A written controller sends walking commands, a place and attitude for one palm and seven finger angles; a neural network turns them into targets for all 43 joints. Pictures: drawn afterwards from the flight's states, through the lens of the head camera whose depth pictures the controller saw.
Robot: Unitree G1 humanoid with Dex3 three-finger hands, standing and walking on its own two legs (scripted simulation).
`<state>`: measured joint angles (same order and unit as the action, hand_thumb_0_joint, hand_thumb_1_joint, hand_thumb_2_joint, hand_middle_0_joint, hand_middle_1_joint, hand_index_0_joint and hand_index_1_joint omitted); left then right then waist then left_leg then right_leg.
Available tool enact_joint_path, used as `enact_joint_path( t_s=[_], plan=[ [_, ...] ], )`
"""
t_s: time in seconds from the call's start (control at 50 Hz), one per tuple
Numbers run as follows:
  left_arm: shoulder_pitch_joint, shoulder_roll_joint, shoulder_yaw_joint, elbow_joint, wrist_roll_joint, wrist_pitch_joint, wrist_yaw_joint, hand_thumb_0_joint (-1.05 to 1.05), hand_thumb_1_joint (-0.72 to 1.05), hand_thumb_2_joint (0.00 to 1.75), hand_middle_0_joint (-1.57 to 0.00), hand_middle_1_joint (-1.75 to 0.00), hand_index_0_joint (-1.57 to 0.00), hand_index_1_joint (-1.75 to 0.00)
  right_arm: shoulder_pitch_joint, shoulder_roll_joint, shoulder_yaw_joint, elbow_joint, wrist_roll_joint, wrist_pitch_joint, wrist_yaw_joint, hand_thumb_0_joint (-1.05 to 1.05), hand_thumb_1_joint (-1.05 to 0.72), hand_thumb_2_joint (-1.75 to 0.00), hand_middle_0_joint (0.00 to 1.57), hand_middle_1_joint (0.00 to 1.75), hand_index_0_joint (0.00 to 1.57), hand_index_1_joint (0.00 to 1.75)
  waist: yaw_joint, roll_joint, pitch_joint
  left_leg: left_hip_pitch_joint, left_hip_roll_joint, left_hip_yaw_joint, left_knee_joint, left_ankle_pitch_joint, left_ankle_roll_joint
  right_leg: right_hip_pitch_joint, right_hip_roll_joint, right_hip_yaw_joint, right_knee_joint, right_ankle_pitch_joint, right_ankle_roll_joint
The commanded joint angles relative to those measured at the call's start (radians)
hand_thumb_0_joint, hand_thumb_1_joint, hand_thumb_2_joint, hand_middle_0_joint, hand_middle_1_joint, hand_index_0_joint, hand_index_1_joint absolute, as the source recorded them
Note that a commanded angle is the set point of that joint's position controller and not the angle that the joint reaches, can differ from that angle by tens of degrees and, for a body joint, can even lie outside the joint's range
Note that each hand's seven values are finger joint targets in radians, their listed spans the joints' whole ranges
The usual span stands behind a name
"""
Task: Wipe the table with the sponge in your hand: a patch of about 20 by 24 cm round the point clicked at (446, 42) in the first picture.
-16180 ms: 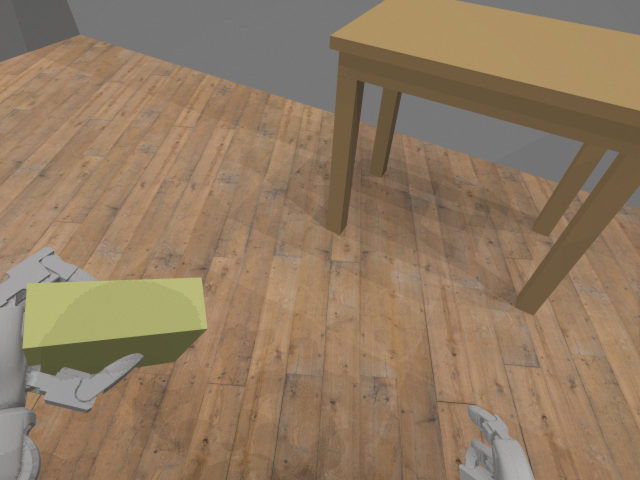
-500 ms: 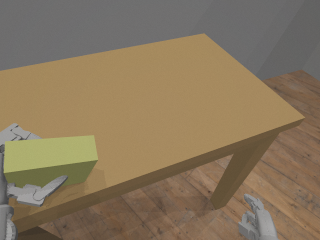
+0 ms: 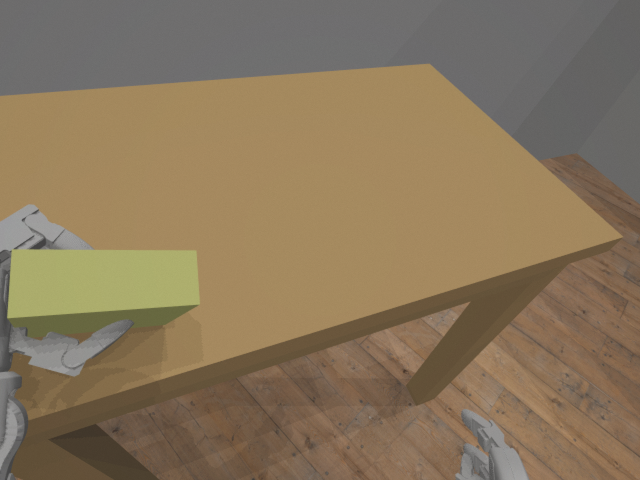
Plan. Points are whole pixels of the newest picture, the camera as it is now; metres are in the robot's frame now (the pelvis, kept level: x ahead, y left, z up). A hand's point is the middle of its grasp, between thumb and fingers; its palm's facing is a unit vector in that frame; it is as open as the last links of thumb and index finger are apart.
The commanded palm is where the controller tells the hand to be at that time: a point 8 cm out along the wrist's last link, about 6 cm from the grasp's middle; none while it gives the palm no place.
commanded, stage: come to a stop and stand still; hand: left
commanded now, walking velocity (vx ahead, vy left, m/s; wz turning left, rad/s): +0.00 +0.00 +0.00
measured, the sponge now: (132, 294) +0.25 +0.22 +0.14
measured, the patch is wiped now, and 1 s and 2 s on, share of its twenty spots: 0.00 0.00 0.00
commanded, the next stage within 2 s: look again from close up in 1.08 s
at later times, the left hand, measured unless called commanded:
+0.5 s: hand (60, 268) +0.25 +0.28 +0.17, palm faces +0.43 -0.83 -0.36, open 9.4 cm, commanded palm +0.19 +0.30 +0.18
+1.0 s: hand (100, 272) +0.25 +0.24 +0.16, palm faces +0.47 -0.82 -0.34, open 9.4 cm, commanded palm +0.19 +0.27 +0.18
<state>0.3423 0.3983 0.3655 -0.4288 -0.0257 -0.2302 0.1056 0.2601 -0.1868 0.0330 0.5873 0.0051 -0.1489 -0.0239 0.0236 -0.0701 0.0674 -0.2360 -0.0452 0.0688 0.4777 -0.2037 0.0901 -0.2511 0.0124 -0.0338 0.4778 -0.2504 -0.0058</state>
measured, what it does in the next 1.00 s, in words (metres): stands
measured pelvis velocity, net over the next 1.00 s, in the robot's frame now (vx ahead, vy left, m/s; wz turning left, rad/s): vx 0.04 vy -0.02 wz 0.03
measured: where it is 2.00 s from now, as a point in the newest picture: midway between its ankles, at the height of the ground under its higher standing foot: outside the picture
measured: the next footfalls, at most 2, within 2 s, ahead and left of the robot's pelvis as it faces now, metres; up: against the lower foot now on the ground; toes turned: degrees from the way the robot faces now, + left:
none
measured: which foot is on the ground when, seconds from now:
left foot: down 0.00-1.00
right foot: down 0.00-1.00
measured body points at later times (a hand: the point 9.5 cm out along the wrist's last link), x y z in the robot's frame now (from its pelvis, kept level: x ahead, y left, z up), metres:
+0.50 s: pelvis +0.03 +0.02 +0.00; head +0.06 +0.05 +0.45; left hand +0.22 +0.32 +0.18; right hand +0.23 -0.18 -0.06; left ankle +0.04 +0.06 -0.74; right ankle +0.05 -0.12 -0.74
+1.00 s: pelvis +0.04 -0.02 +0.01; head +0.06 -0.01 +0.45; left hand +0.22 +0.28 +0.18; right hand +0.23 -0.24 -0.07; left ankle +0.04 +0.06 -0.74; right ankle +0.05 -0.12 -0.74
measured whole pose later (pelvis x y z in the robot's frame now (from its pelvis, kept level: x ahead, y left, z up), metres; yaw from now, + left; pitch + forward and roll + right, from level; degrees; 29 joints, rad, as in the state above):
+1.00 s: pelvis +0.04 -0.02 +0.01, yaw +2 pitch -1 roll -1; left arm 0.41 0.33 0.35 -0.45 -0.04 -0.18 0.14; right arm 0.19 -0.22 0.01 0.58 0.01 -0.09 -0.04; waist 0.03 0.00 0.05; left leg -0.18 -0.04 0.03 0.43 -0.23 0.06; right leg -0.17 0.04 -0.03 0.36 -0.18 -0.03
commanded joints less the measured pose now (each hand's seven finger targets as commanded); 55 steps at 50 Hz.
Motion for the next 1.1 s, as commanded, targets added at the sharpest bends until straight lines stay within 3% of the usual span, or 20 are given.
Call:
enact_joint_path(
  t_s=[0.0, 0.06, 0.14, 0.2, 0.22, 0.4, 0.42, 0.5, 0.54, 0.6, 0.66, 0.7, 0.72, 0.8, 0.82, 0.9, 0.92, 1.0, 1.02, 1.08],
  plan=[
    [-0.05, 0.135, 0.092, -0.25, 0.007, -0.071, 0.006, 0.0, 0.1, 1.3, -1.2, -1.6, -1.2, -1.6, -0.139, -0.138, -0.056, -0.168, 0.007, -0.074, 0.013, 0.0, -0.9, -0.9, 0.2, 0.3, 0.2, 0.3, 0.008, 0.18, -0.127, -0.084, 0.2, -0.233, -0.26, -0.22, -0.05, 0.156, -0.02, 0.034, -0.009, 0.02, -0.003],
    [-0.041, 0.108, 0.064, -0.275, 0.013, -0.074, 0.002, 0.0, 0.1, 1.3, -1.2, -1.6, -1.2, -1.6, -0.125, -0.149, -0.065, -0.164, 0.003, -0.076, 0.02, 0.0, -0.9, -0.9, 0.2, 0.3, 0.2, 0.3, 0.005, 0.176, -0.097, -0.118, 0.211, -0.256, -0.285, -0.229, -0.07, 0.164, -0.017, 0.039, 0.004, 0.016, -0.007],
    [-0.044, 0.121, 0.081, -0.273, 0.016, -0.071, 0.01, 0.0, 0.1, 1.3, -1.2, -1.6, -1.2, -1.6, -0.12, -0.145, -0.069, -0.159, -0.002, -0.072, 0.019, 0.0, -0.9, -0.9, 0.2, 0.3, 0.2, 0.3, 0.005, 0.16, -0.115, -0.026, 0.204, -0.245, -0.249, -0.059, -0.109, 0.132, -0.019, 0.038, -0.02, 0.051, -0.012],
    [-0.054, 0.138, 0.107, -0.251, 0.018, -0.067, 0.014, 0.0, 0.1, 1.3, -1.2, -1.6, -1.2, -1.6, -0.134, -0.142, -0.064, -0.151, 0.0, -0.066, 0.017, 0.0, -0.9, -0.9, 0.2, 0.3, 0.2, 0.3, 0.005, 0.187, -0.13, 0.037, 0.184, -0.198, -0.223, 0.052, -0.136, 0.11, -0.017, 0.034, -0.026, 0.081, -0.015],
    [-0.06, 0.109, 0.078, -0.233, 0.011, -0.067, 0.009, 0.0, 0.1, 1.3, -1.2, -1.6, -1.2, -1.6, -0.124, -0.14, -0.061, -0.148, -0.006, -0.058, 0.016, 0.0, -0.9, -0.9, 0.2, 0.3, 0.2, 0.3, 0.001, 0.189, -0.124, 0.024, 0.186, -0.218, -0.23, 0.06, -0.142, 0.115, -0.016, 0.031, -0.023, 0.073, -0.014],
    [-0.049, 0.116, 0.08, -0.246, 0.004, -0.046, 0.01, 0.0, 0.1, 1.3, -1.2, -1.6, -1.2, -1.6, -0.153, -0.135, -0.062, -0.161, 0.005, -0.031, 0.013, 0.0, -0.9, -0.9, 0.2, 0.3, 0.2, 0.3, 0.005, 0.159, -0.156, 0.116, 0.167, -0.174, -0.17, 0.292, -0.171, 0.114, -0.027, 0.033, -0.046, 0.141, -0.016],
    [-0.044, 0.078, 0.042, -0.239, -0.001, -0.045, 0.005, 0.0, 0.1, 1.3, -1.2, -1.6, -1.2, -1.6, -0.14, -0.138, -0.062, -0.161, -0.001, -0.023, 0.014, 0.0, -0.9, -0.9, 0.2, 0.3, 0.2, 0.3, 0.0, 0.161, -0.154, 0.101, 0.167, -0.181, -0.175, 0.282, -0.171, 0.12, -0.025, 0.028, -0.045, 0.124, -0.014],
    [-0.012, 0.118, 0.086, -0.272, 0.001, -0.038, 0.015, 0.0, 0.1, 1.3, -1.2, -1.6, -1.2, -1.6, -0.159, -0.134, -0.066, -0.171, 0.009, -0.018, 0.011, 0.0, -0.9, -0.9, 0.2, 0.3, 0.2, 0.3, 0.003, 0.145, -0.185, 0.116, 0.154, -0.159, -0.136, 0.35, -0.168, 0.151, -0.037, 0.038, -0.056, 0.202, -0.018],
    [0.004, 0.103, 0.066, -0.286, -0.008, -0.039, 0.011, 0.0, 0.1, 1.3, -1.2, -1.6, -1.2, -1.6, -0.145, -0.139, -0.073, -0.179, 0.007, -0.009, 0.01, 0.0, -0.9, -0.9, 0.2, 0.3, 0.2, 0.3, -0.001, 0.156, -0.191, 0.101, 0.154, -0.167, -0.126, 0.361, -0.164, 0.174, -0.047, 0.041, -0.06, 0.224, -0.023],
    [0.039, 0.124, 0.099, -0.262, -0.009, -0.032, 0.022, 0.0, 0.1, 1.3, -1.2, -1.6, -1.2, -1.6, -0.164, -0.133, -0.066, -0.174, 0.012, -0.006, 0.004, 0.0, -0.9, -0.9, 0.2, 0.3, 0.2, 0.3, 0.0, 0.13, -0.194, 0.085, 0.141, -0.157, -0.111, 0.328, -0.153, 0.186, -0.058, 0.06, -0.075, 0.273, -0.025],
    [0.045, 0.11, 0.083, -0.252, -0.02, -0.029, 0.02, 0.0, 0.1, 1.3, -1.2, -1.6, -1.2, -1.6, -0.149, -0.14, -0.073, -0.177, 0.01, 0.0, -0.003, 0.0, -0.9, -0.9, 0.2, 0.3, 0.2, 0.3, -0.003, 0.114, -0.185, 0.057, 0.134, -0.162, -0.105, 0.258, -0.129, 0.199, -0.079, 0.084, -0.094, 0.296, -0.031],
    [0.043, 0.115, 0.088, -0.249, -0.016, -0.025, 0.028, 0.0, 0.1, 1.3, -1.2, -1.6, -1.2, -1.6, -0.168, -0.136, -0.068, -0.17, 0.013, -0.001, -0.008, 0.0, -0.9, -0.9, 0.2, 0.3, 0.2, 0.3, -0.004, 0.126, -0.174, 0.067, 0.127, -0.16, -0.111, 0.217, -0.121, 0.168, -0.077, 0.1, -0.105, 0.271, -0.031],
    [0.051, 0.08, 0.055, -0.224, -0.023, -0.024, 0.024, 0.0, 0.1, 1.3, -1.2, -1.6, -1.2, -1.6, -0.156, -0.137, -0.064, -0.169, 0.006, 0.005, -0.009, 0.0, -0.9, -0.9, 0.2, 0.3, 0.2, 0.3, -0.005, 0.117, -0.169, 0.061, 0.128, -0.159, -0.115, 0.188, -0.109, 0.163, -0.081, 0.094, -0.118, 0.254, -0.029],
    [0.031, 0.1, 0.066, -0.222, -0.017, -0.011, 0.033, 0.0, 0.1, 1.3, -1.2, -1.6, -1.2, -1.6, -0.172, -0.137, -0.068, -0.165, 0.013, -0.001, -0.017, 0.0, -0.9, -0.9, 0.2, 0.3, 0.2, 0.3, -0.006, 0.1, -0.156, 0.063, 0.124, -0.156, -0.111, 0.137, -0.088, 0.143, -0.088, 0.134, -0.141, 0.24, -0.029],
    [0.038, 0.071, 0.039, -0.201, -0.022, -0.01, 0.03, 0.0, 0.1, 1.3, -1.2, -1.6, -1.2, -1.6, -0.157, -0.139, -0.065, -0.163, 0.006, 0.006, -0.017, 0.0, -0.9, -0.9, 0.2, 0.3, 0.2, 0.3, -0.007, 0.087, -0.155, 0.057, 0.125, -0.158, -0.112, 0.122, -0.078, 0.146, -0.092, 0.124, -0.151, 0.225, -0.028],
    [0.029, 0.096, 0.058, -0.201, -0.019, 0.002, 0.037, 0.0, 0.1, 1.3, -1.2, -1.6, -1.2, -1.6, -0.174, -0.14, -0.07, -0.161, 0.014, 0.002, -0.022, 0.0, -0.9, -0.9, 0.2, 0.3, 0.2, 0.3, -0.006, 0.089, -0.152, 0.067, 0.123, -0.156, -0.109, 0.118, -0.072, 0.134, -0.096, 0.147, -0.165, 0.219, -0.027],
    [0.029, 0.062, 0.025, -0.189, -0.023, 0.002, 0.033, 0.0, 0.1, 1.3, -1.2, -1.6, -1.2, -1.6, -0.161, -0.141, -0.065, -0.163, 0.008, 0.008, -0.021, 0.0, -0.9, -0.9, 0.2, 0.3, 0.2, 0.3, -0.008, 0.08, -0.148, 0.057, 0.121, -0.161, -0.115, 0.111, -0.069, 0.139, -0.097, 0.13, -0.167, 0.201, -0.028],
    [0.034, 0.103, 0.062, -0.205, -0.02, 0.008, 0.039, 0.0, 0.1, 1.3, -1.2, -1.6, -1.2, -1.6, -0.178, -0.14, -0.069, -0.162, 0.016, 0.005, -0.023, 0.0, -0.9, -0.9, 0.2, 0.3, 0.2, 0.3, -0.005, 0.096, -0.148, 0.065, 0.125, -0.158, -0.116, 0.104, -0.066, 0.131, -0.098, 0.144, -0.174, 0.196, -0.026],
    [0.033, 0.067, 0.027, -0.203, -0.022, 0.006, 0.035, 0.0, 0.1, 1.3, -1.2, -1.6, -1.2, -1.6, -0.165, -0.14, -0.065, -0.163, 0.009, 0.011, -0.022, 0.0, -0.9, -0.9, 0.2, 0.3, 0.2, 0.3, -0.007, 0.095, -0.148, 0.056, 0.126, -0.16, -0.121, 0.1, -0.064, 0.139, -0.098, 0.129, -0.171, 0.184, -0.027],
    [0.035, 0.097, 0.055, -0.214, -0.024, 0.009, 0.036, 0.0, 0.1, 1.3, -1.2, -1.6, -1.2, -1.6, -0.162, -0.141, -0.071, -0.169, 0.012, 0.011, -0.023, 0.0, -0.9, -0.9, 0.2, 0.3, 0.2, 0.3, -0.005, 0.083, -0.151, 0.049, 0.13, -0.164, -0.12, 0.117, -0.065, 0.158, -0.102, 0.136, -0.168, 0.213, -0.027]
  ],
)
